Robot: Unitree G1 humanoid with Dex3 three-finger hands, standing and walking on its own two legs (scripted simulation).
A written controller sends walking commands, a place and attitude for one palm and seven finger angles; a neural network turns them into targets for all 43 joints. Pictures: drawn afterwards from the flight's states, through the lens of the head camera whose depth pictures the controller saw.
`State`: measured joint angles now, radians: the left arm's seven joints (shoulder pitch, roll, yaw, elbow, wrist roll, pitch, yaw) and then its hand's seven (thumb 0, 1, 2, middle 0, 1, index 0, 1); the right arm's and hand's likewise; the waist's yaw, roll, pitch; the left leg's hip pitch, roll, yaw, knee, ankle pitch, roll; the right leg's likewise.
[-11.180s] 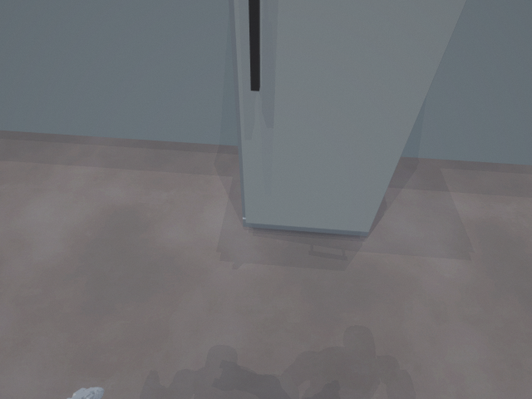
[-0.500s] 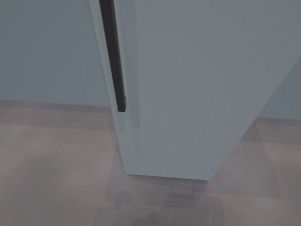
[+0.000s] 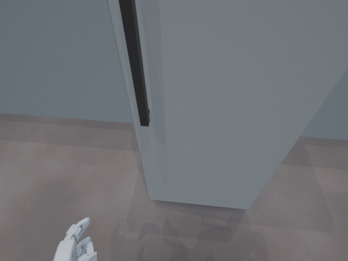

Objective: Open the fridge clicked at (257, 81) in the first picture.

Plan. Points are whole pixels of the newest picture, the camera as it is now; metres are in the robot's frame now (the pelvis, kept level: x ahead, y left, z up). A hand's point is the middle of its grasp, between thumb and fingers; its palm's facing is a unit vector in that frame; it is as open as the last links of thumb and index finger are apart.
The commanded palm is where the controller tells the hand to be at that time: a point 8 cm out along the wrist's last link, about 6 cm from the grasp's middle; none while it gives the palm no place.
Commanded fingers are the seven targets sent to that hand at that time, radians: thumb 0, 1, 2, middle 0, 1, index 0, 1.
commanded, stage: raise the hand to about handle height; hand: left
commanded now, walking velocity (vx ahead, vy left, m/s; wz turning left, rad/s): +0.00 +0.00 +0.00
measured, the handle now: (136, 46) +0.51 +0.12 +0.25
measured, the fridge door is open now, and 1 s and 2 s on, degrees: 0 0 0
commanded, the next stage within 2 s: move the hooked fingers beside the handle in 1.98 s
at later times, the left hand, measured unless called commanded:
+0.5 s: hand (74, 228) +0.18 +0.22 +0.03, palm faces -0.03 -1.00 -0.07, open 9.8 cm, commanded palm +0.15 +0.27 +0.04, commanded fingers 0.00 0.15 0.58 -0.25 -0.78 -0.25 -0.78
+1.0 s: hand (41, 183) +0.23 +0.27 +0.12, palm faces +0.03 -1.00 -0.09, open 12.8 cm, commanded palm +0.19 +0.31 +0.13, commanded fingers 0.00 -0.43 0.33 -0.29 -1.15 -0.29 -1.15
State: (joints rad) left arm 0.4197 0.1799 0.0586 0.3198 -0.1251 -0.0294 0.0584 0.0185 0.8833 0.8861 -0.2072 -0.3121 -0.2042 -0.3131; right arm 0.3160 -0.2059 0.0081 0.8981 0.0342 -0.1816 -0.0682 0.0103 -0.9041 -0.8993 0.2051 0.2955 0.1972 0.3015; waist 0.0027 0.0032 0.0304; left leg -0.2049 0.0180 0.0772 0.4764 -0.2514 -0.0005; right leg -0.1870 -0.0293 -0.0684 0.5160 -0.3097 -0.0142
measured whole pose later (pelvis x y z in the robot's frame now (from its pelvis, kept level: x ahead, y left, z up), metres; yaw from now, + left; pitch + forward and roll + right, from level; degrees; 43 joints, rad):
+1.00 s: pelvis -0.01 +0.02 -0.01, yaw +1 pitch +0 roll -1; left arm 0.15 0.38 0.35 -0.02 -0.34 -0.06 -0.40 0.00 -0.21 0.42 -0.29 -1.01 -0.28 -1.01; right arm 0.25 -0.26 0.06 0.62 0.07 -0.31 -0.10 0.02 -0.90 -0.90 0.21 0.30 0.20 0.30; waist 0.04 0.03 -0.03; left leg -0.32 0.02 0.04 0.63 -0.31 0.03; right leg -0.25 -0.03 -0.10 0.58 -0.33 0.01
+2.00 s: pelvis +0.00 +0.00 +0.00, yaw +2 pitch -3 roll +0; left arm -0.16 0.51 0.49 0.14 -0.33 0.21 -0.50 -0.01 -0.50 0.30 -0.31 -1.20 -0.30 -1.20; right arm 0.21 -0.28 0.09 0.61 0.10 -0.21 -0.10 0.02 -0.90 -0.90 0.21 0.30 0.20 0.30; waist 0.05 0.06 -0.03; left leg -0.18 0.03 0.04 0.47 -0.25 0.00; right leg -0.12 -0.01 -0.10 0.45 -0.29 -0.02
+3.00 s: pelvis +0.00 +0.00 +0.00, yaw +0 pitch +0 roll +0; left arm -0.52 0.43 0.34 0.48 -0.24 0.17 -0.34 -0.01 -0.50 0.30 -0.31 -1.20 -0.30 -1.20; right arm 0.23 -0.26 0.08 0.64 0.09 -0.14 -0.10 0.01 -0.90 -0.90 0.21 0.30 0.20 0.30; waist -0.01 0.04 -0.03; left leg -0.21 0.02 0.06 0.45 -0.24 0.01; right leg -0.17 -0.02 -0.07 0.44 -0.27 -0.01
